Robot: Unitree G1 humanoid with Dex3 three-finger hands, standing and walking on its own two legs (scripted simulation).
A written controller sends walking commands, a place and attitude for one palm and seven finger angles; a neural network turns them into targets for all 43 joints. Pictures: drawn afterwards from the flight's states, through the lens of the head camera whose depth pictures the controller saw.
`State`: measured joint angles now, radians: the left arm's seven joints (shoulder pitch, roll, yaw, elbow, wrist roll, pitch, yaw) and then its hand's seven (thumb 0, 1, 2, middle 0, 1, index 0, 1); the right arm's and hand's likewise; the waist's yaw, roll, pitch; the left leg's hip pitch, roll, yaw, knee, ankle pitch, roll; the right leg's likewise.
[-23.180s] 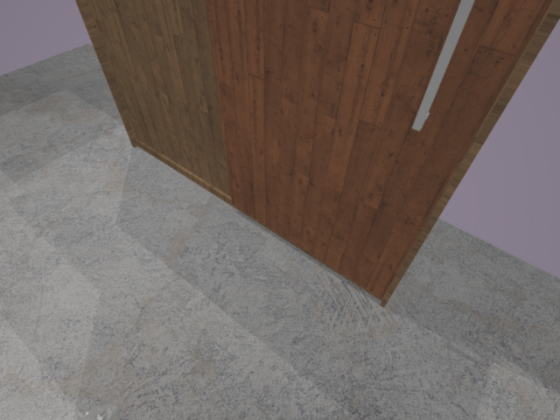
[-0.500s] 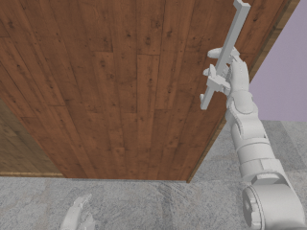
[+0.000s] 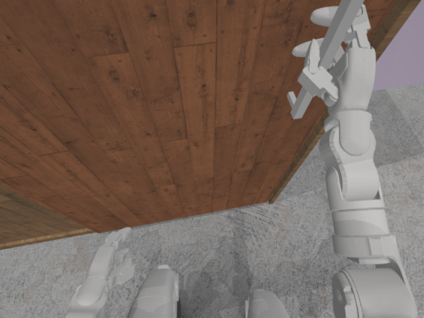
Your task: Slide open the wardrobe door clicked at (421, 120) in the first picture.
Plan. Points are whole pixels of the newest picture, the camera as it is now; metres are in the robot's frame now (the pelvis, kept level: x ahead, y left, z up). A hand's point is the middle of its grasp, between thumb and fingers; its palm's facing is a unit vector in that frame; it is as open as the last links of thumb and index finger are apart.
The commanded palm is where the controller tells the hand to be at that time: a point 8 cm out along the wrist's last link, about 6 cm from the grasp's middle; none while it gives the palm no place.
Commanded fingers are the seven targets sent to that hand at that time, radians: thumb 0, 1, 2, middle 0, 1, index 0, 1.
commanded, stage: step sideways, sliding the door along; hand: right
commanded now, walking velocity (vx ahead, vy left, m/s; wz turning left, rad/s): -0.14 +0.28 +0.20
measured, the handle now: (322, 42) +0.47 -0.19 +0.20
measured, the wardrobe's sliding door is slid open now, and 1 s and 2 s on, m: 0.02 0.21 0.42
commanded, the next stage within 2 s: none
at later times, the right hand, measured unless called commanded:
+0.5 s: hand (250, 78) +0.42 -0.08 +0.18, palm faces +0.28 +0.96 +0.01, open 6.6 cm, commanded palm +0.38 -0.05 +0.18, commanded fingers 0.00 -0.90 -0.90 0.45 1.40 0.45 1.40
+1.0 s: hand (169, 89) +0.40 +0.03 +0.18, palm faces +0.30 +0.95 +0.00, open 6.7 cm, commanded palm +0.36 +0.06 +0.18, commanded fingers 0.00 -0.90 -0.90 0.45 1.40 0.45 1.40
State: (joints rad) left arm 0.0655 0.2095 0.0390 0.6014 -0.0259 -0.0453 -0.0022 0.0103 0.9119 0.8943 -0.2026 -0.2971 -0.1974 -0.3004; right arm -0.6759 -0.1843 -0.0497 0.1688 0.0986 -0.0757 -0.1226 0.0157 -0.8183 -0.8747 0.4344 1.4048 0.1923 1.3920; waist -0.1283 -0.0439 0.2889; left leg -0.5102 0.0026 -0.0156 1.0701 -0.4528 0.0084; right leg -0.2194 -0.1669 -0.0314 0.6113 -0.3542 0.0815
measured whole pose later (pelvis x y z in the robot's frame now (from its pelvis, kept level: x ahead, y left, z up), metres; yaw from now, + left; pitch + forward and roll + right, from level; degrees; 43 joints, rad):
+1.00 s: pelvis +0.08 +0.19 +0.00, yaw +2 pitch -1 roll -1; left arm 0.01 0.22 -0.01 0.56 -0.02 -0.12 -0.04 0.01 0.91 0.89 -0.20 -0.30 -0.28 -0.34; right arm -0.06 -0.10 -0.11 -0.47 0.05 -0.08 -0.22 0.00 -0.83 -0.88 0.40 1.42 0.07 1.22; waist -0.07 0.00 0.27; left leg -0.39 0.00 0.10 0.50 -0.11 0.08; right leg -0.36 -0.01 -0.04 0.92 -0.60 0.05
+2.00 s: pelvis -0.03 +0.34 +0.01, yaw +7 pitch -2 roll +4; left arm 0.11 0.20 0.01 0.62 -0.02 -0.04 -0.01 0.01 0.91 0.89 -0.20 -0.30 -0.20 -0.30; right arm -0.46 -0.18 -0.05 0.00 0.06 -0.06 -0.14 0.01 -0.82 -0.87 0.41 1.41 0.17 1.32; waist -0.07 -0.02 0.22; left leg -0.50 -0.01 0.02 1.11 -0.42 -0.01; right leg -0.22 -0.15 -0.14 0.56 -0.30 0.00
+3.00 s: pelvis -0.01 +0.59 -0.01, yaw +9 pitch -2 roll +1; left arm 0.04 0.26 -0.02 0.61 -0.03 -0.07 0.05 0.01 0.91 0.89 -0.21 -0.30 -0.21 -0.30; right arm -0.30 -0.50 -0.46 0.33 0.05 -0.10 -0.10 -0.16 -0.65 -0.83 0.45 1.41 0.27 1.37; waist -0.04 -0.12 0.13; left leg -0.34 0.04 0.08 0.63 -0.26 0.00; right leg -0.34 -0.14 -0.03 0.98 -0.53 0.06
